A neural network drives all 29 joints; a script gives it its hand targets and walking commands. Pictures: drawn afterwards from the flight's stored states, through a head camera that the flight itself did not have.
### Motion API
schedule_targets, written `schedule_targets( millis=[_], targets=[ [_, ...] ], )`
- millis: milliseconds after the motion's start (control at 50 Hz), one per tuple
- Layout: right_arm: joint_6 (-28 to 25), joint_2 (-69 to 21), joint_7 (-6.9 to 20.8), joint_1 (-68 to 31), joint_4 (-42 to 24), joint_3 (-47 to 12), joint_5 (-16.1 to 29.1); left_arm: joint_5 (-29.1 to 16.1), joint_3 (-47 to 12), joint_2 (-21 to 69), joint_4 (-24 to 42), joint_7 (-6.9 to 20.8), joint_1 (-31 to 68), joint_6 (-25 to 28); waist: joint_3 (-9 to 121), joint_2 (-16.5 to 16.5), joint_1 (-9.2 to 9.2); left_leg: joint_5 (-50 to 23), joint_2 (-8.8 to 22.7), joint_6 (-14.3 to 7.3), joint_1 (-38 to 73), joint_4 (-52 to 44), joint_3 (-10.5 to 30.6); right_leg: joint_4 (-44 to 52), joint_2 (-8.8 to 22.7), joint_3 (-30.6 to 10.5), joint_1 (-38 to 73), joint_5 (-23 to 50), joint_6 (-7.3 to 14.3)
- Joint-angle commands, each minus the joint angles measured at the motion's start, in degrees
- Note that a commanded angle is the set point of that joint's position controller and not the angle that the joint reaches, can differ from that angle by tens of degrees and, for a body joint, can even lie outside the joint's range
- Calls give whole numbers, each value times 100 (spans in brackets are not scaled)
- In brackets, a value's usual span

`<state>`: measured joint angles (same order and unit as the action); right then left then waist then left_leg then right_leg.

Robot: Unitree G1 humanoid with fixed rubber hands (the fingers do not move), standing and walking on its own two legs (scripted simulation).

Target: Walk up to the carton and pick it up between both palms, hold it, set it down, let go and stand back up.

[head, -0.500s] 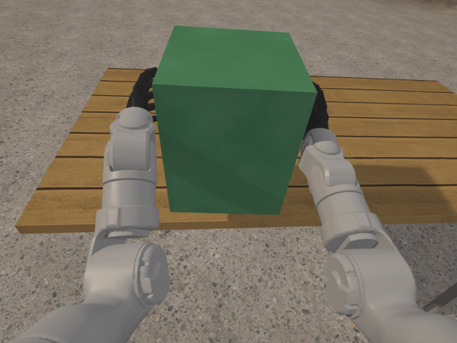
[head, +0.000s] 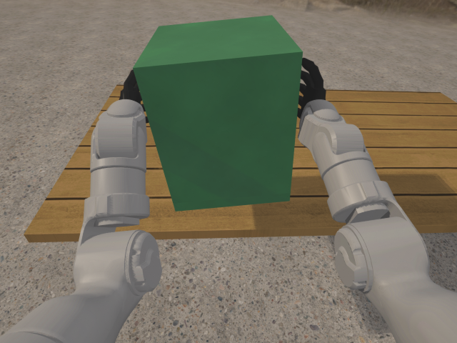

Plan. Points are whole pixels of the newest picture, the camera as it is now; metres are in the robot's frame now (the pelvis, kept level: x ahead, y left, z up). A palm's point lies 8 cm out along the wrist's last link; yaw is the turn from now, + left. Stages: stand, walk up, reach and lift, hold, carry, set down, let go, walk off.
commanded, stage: reach and lift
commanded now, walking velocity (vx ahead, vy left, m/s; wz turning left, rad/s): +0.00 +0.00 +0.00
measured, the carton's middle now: (223, 113) +0.41 +0.00 +0.25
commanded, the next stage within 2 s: hold in 0.80 s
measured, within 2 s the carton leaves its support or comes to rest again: neither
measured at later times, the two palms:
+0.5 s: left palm (133, 97) +0.39 +0.15 +0.28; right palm (316, 91) +0.39 -0.14 +0.30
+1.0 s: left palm (127, 80) +0.37 +0.15 +0.32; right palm (324, 71) +0.38 -0.14 +0.33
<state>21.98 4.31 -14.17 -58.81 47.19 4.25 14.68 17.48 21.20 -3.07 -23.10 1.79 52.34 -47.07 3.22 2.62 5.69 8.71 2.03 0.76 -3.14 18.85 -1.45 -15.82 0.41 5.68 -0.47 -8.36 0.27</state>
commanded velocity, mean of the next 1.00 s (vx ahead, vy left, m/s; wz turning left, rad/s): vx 0.00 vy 0.00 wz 0.00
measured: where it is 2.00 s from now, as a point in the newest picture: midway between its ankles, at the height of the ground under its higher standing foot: outside the picture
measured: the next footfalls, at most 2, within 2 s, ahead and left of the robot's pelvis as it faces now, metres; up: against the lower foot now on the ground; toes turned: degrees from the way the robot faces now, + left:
none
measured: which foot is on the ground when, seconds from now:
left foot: down 0.00-1.00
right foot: down 0.00-1.00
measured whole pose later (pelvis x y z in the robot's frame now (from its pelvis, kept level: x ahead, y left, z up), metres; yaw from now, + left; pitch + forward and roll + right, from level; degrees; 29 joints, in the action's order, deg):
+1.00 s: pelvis +0.01 -0.01 +0.00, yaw +0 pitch -4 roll -1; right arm 34.0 9.3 -17.8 -68.6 50.0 -0.9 22.9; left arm 15.7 22.8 -5.0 -25.3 1.4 59.1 -53.9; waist 9.4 0.4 4.2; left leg 9.3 3.0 1.7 -6.1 19.7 -1.2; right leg -16.4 -0.6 5.7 -3.3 -8.9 1.1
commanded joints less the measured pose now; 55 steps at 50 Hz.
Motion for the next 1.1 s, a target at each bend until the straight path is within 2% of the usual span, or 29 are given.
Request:
schedule_targets(
  millis=[0,280,460,700,720,740,760,780,800,820,840,860,880,920,980,1000,1020,1040,1060,1080],
  targets=[
    [153,-3457,646,-4322,-1322,-1487,709,-986,-2195,3208,626,635,4494,548,1866,-479,97,-741,-431,107,274,-169,-41,44,-456,-157,551,723,-336],
    [672,-3419,421,-4431,-1758,-1799,1358,-1123,-2135,2990,954,718,4674,347,2085,-469,54,-1259,-490,218,354,23,26,-15,-506,-220,663,1294,-417],
    [886,-3391,365,-4556,-1837,-1773,1484,-1201,-2141,2954,987,742,4831,233,2120,-491,68,-1202,-489,244,282,32,48,-37,-512,-253,647,1316,-422],
    [1047,-3300,383,-4830,-1517,-1560,1532,-1248,-1966,2879,633,768,5124,183,2134,-515,36,-999,-465,236,56,-29,76,-31,-517,-303,581,1116,-372],
    [987,-3322,409,-4978,-1955,-1770,1747,-1446,-2332,3122,1322,691,5369,234,2887,-708,-5,-1607,-419,324,222,88,117,-176,-573,-281,775,1458,-329],
    [1018,-3278,392,-4935,-2075,-1815,1872,-1529,-2433,3158,1347,623,5340,189,2898,-790,67,-1947,-432,383,320,210,136,-185,-589,-302,793,1671,-326],
    [1113,-3168,373,-4825,-1836,-1770,1838,-1373,-2193,3033,983,599,5094,109,2419,-605,39,-1842,-442,342,270,182,137,-100,-604,-286,661,1549,-339],
    [1175,-3130,372,-4675,-1663,-1777,1823,-1298,-2099,2983,1046,610,5083,82,2312,-534,27,-1647,-437,317,199,92,132,-76,-588,-295,687,1375,-344],
    [1187,-3078,382,-4736,-1644,-1744,1832,-1255,-2032,2954,957,627,4997,12,2162,-555,-38,-1474,-413,294,48,24,106,-61,-579,-324,656,1189,-308],
    [1256,-3030,410,-4732,-1325,-1641,1789,-1150,-1882,2905,799,655,5089,-33,1838,-571,-106,-1128,-377,251,-207,-123,81,-19,-583,-332,604,735,-259],
    [1214,-3116,451,-4865,-1484,-1662,1799,-1231,-2040,3016,992,660,5213,-32,2077,-637,-115,-1108,-363,265,-278,-131,82,-60,-589,-347,648,675,-236],
    [1255,-3031,483,-4800,-1226,-1546,1784,-1211,-2045,3022,985,648,5278,-58,1998,-766,-65,-1127,-342,304,-299,-126,72,-65,-586,-376,603,642,-200],
    [1210,-3096,490,-5031,-1502,-1603,1775,-1269,-2035,3050,941,652,5260,-86,2227,-600,-134,-1120,-369,253,-313,-89,46,-59,-575,-370,649,681,-231],
    [1262,-3116,487,-5130,-1305,-1527,1723,-1173,-1779,2852,553,658,5232,-104,2083,-389,-196,-828,-418,152,-301,-136,24,2,-528,-404,487,609,-291],
    [1287,-3080,481,-5224,-997,-1305,1620,-1196,-1723,2798,326,699,5484,-57,1961,-482,-123,-558,-403,160,-385,-165,66,44,-456,-435,359,403,-284],
    [1239,-3111,490,-5323,-1173,-1314,1643,-1278,-1751,2818,339,707,5498,-26,2215,-455,-129,-546,-407,141,-355,-129,59,46,-444,-442,391,428,-293],
    [1292,-3098,475,-5187,-899,-1226,1607,-1240,-1673,2732,240,718,5514,-9,1995,-442,-73,-535,-415,137,-368,-127,69,67,-407,-461,301,423,-295],
    [1250,-3146,469,-5315,-1070,-1292,1613,-1273,-1717,2747,315,720,5573,12,2278,-441,-125,-633,-435,138,-284,-72,62,33,-413,-447,360,527,-317],
    [1291,-3124,452,-5183,-918,-1238,1616,-1268,-1677,2710,264,726,5586,34,2137,-503,-83,-610,-441,163,-292,-85,74,46,-392,-455,336,524,-325],
    [1278,-3116,445,-5316,-973,-1189,1593,-1261,-1640,2667,113,731,5623,33,2185,-415,-80,-463,-458,148,-316,-94,72,77,-392,-432,293,410,-342]
  ],
)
